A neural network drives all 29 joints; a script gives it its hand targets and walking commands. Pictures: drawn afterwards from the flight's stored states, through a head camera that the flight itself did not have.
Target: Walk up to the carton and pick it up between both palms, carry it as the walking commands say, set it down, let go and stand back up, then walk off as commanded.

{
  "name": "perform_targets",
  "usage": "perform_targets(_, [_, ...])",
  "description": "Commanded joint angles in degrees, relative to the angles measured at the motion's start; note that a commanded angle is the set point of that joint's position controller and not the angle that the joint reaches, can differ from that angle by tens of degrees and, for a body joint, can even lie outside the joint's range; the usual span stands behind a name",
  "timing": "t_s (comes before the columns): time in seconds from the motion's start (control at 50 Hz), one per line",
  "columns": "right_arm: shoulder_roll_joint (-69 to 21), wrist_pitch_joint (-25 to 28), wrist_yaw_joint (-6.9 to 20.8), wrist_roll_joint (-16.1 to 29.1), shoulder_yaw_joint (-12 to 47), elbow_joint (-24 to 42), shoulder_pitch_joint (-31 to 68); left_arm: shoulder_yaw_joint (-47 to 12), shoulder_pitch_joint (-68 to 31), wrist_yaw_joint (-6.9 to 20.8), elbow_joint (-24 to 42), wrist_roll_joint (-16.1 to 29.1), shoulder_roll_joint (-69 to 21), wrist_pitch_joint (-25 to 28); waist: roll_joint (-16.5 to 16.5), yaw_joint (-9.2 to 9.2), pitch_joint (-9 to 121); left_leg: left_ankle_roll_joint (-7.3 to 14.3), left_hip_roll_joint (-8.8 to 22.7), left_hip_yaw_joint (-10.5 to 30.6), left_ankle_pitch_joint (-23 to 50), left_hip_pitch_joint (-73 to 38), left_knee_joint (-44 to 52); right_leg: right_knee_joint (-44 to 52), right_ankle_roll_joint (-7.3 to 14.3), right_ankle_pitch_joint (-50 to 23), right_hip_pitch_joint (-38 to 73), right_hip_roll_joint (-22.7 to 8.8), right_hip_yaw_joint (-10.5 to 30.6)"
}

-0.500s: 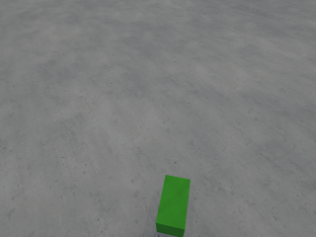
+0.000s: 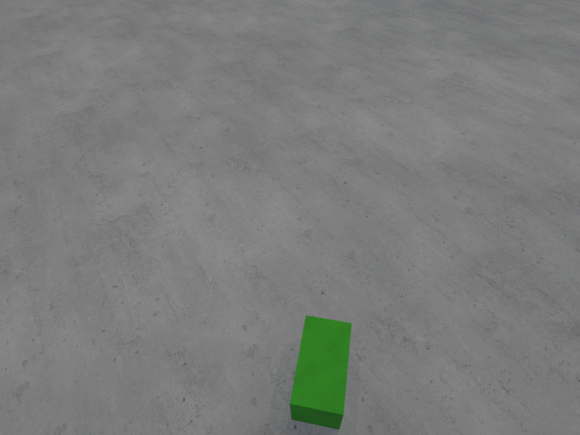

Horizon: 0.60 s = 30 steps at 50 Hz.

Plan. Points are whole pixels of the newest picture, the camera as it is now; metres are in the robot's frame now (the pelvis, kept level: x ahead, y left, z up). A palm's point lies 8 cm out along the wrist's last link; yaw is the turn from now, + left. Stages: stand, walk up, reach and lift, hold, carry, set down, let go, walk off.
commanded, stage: walk off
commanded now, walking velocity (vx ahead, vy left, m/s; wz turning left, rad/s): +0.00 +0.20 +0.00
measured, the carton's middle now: (321, 370) +0.46 -0.04 -0.69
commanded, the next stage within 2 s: none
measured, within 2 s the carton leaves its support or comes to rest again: neither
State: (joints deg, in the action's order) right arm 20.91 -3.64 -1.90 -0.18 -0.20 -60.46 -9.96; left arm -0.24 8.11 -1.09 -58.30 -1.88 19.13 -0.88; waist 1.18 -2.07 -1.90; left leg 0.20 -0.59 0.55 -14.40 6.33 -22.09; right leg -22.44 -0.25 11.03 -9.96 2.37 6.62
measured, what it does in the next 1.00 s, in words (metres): steps to the left: right foot, then left foot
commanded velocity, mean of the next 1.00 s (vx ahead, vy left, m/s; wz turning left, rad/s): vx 0.00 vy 0.20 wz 0.00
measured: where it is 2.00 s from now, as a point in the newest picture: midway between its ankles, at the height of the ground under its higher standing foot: outside the picture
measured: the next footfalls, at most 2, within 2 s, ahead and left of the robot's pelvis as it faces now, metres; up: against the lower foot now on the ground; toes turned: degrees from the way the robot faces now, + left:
right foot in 0.52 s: +0.00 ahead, -0.03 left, +0.00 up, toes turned -14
left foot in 0.92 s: +0.07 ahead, +0.31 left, +0.00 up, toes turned -5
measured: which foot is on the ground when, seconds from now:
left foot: down 0.00-0.52, up 0.54-0.90, down 0.92-1.00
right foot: down 0.00-0.16, up 0.18-0.50, down 0.52-0.92, up 0.94-1.00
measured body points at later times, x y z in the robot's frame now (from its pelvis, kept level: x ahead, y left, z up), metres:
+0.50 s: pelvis -0.01 +0.07 -0.02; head +0.02 +0.05 +0.43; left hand +0.11 +0.33 -0.14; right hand -0.03 -0.19 -0.18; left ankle -0.03 +0.12 -0.74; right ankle -0.05 -0.02 -0.74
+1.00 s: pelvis +0.00 +0.19 -0.01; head +0.04 +0.21 +0.44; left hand +0.06 +0.49 -0.16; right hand +0.04 -0.08 -0.14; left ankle +0.03 +0.31 -0.74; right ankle -0.06 +0.03 -0.69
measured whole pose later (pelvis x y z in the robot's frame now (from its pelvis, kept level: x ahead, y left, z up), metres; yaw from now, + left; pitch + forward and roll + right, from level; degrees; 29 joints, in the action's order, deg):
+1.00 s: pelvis +0.00 +0.19 -0.01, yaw -10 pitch +0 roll +0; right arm 14.4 -3.4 1.1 -2.4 -2.0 -51.7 -11.6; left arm 4.6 16.6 -3.9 -54.8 -1.5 18.5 -3.9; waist -3.0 -1.9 -4.0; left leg -0.3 2.2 -4.4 -15.3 15.6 -31.0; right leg -55.2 -0.8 32.2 -23.3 -4.9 3.5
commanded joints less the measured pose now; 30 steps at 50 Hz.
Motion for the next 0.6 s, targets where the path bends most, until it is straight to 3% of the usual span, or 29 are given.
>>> perform_targets(0.0, [7.6,-0.5,-0.3,-0.4,-2.0,0.8,-3.3,2.7,0.8,-1.2,2.5,-0.2,12.1,-0.2,-6.9,0.45,0.9,0.0,3.2,1.2,1.8,-0.6,-1.9,4.4,2.5,-9.1,-4.2,-14.0,12.8])
perform_targets(0.08, [7.2,-0.5,0.2,-1.1,-2.9,2.0,-4.4,3.6,2.8,-2.4,3.3,-0.1,12.2,-0.8,-6.6,0.74,2.2,0.9,3.1,0.7,4.6,1.9,-4.9,-0.3,3.7,-10.8,-4.9,-14.8,13.1])
perform_targets(0.12, [7.2,-0.7,0.5,-1.5,-3.4,2.5,-5.4,3.7,2.8,-2.8,4.0,0.1,11.0,-1.1,-3.8,1.50,2.2,2.4,4.8,3.1,6.6,0.9,-3.4,-5.0,2.9,-8.8,-8.6,-13.1,10.4])
perform_targets(0.14, [7.7,-0.8,0.6,-1.7,-3.7,2.7,-6.2,3.5,1.8,-2.9,4.6,0.5,9.5,-1.2,-0.2,2.57,2.0,4.0,7.4,6.8,7.6,-1.2,0.5,-10.2,1.1,-5.2,-12.5,-9.9,6.3])
perform_targets(0.16, [8.6,-1.0,0.7,-1.7,-3.8,3.2,-7.0,2.8,0.5,-3.1,5.3,1.1,6.5,-1.3,7.0,4.23,1.6,6.9,12.5,12.3,8.6,-2.1,6.5,-17.5,-0.9,3.5,-16.1,-4.7,-0.6])
perform_targets(0.18, [6.5,-0.9,0.8,-1.9,-2.9,4.4,-6.2,2.9,0.6,-3.7,5.2,1.1,5.6,-1.5,9.6,4.81,1.6,10.4,16.9,15.2,11.3,1.4,8.8,-30.2,-1.2,21.3,-16.8,-2.9,-4.5])
perform_targets(0.22, [4.0,-0.4,0.9,-2.5,-1.8,5.5,-4.6,3.0,3.6,-3.8,3.6,1.0,5.1,-2.0,2.4,3.10,-0.5,12.6,15.9,10.7,15.6,5.1,7.5,-43.2,0.0,24.1,-16.8,-3.9,-3.6])
perform_targets(0.24, [3.7,-0.3,0.7,-2.4,-1.6,5.8,-3.7,3.0,4.1,-3.4,3.6,1.0,4.9,-2.1,1.2,2.22,-1.5,12.5,14.2,8.1,16.9,5.3,6.6,-45.4,0.1,21.9,-17.1,-4.2,-3.8])
perform_targets(0.28, [4.4,-0.2,0.3,-2.2,-1.7,6.1,-3.6,3.0,4.3,-3.0,3.7,0.7,4.6,-1.8,1.4,2.62,-1.5,12.3,11.9,6.3,20.2,1.0,5.3,-43.3,-0.6,19.9,-18.8,-3.8,-5.2])
perform_targets(0.32, [3.7,-0.2,-0.2,-2.1,-1.5,5.5,-5.5,3.0,3.9,-2.9,4.4,0.7,4.1,-1.7,2.6,3.43,-0.7,12.5,11.9,6.1,23.6,-3.7,4.1,-38.6,-1.1,20.1,-19.4,-3.9,-6.3])
perform_targets(0.42, [1.4,-0.4,-0.4,-2.5,-1.2,4.0,-7.9,2.3,4.1,-3.7,5.5,1.8,1.5,-1.7,5.8,3.74,0.8,11.8,11.4,4.7,32.4,-6.3,1.2,-22.8,0.1,18.2,-13.2,-5.3,-10.0])
perform_targets(0.46, [1.2,-0.4,-0.2,-2.3,-1.3,4.0,-7.0,2.3,6.8,-4.0,4.6,1.9,0.6,-1.6,4.1,1.67,1.2,10.6,10.5,3.7,31.5,-3.8,-0.6,-13.9,1.0,12.0,-8.2,-5.7,-11.4])
perform_targets(0.48, [1.5,-0.4,-0.1,-2.0,-1.6,4.1,-6.6,2.4,9.2,-4.1,4.1,1.6,0.8,-1.4,2.8,-0.08,1.4,8.5,9.8,2.6,28.1,-0.2,-1.9,-6.5,1.6,5.4,-3.3,-6.8,-10.8])
perform_targets(0.5, [1.8,-0.1,-0.2,-1.3,-1.9,4.9,-5.7,3.2,14.0,-4.3,3.2,0.6,3.2,-1.0,-1.1,-2.87,2.0,5.0,8.3,0.7,22.3,9.3,-6.9,1.2,2.5,-1.0,7.2,-12.4,-4.7])
perform_targets(0.52, [-0.6,0.5,0.3,-1.0,-1.9,7.3,-6.8,4.7,16.5,-4.4,3.1,-0.4,9.5,-1.1,-18.4,-2.57,2.5,-0.1,1.7,-5.3,-5.6,24.1,-20.0,4.6,8.6,-18.4,15.2,-31.3,17.3])
perform_targets(0.54, [2.1,-0.4,0.3,-2.1,-3.0,7.4,-3.9,5.0,17.5,-4.6,2.4,-0.3,9.9,-1.9,-17.6,-4.12,0.2,-0.9,-0.5,-1.9,-20.8,23.1,-33.4,5.2,16.4,-30.1,5.4,-35.1,20.3])
perform_targets(0.56, [1.7,-0.8,0.8,-2.5,-3.4,7.4,-3.6,4.5,15.4,-4.5,2.9,-0.3,7.8,-1.6,-11.4,-2.75,-0.7,-1.8,-0.9,3.0,-18.6,23.1,-41.5,4.6,16.8,-28.7,2.6,-32.3,15.5])
perform_targets(0.58, [0.6,-0.8,1.3,-2.2,-3.7,7.1,-4.3,4.1,10.9,-4.4,4.0,-0.2,6.0,-1.2,-7.7,-0.61,-1.1,-2.5,-0.7,5.1,-14.5,23.4,-45.3,4.8,14.5,-23.5,1.2,-28.3,10.1])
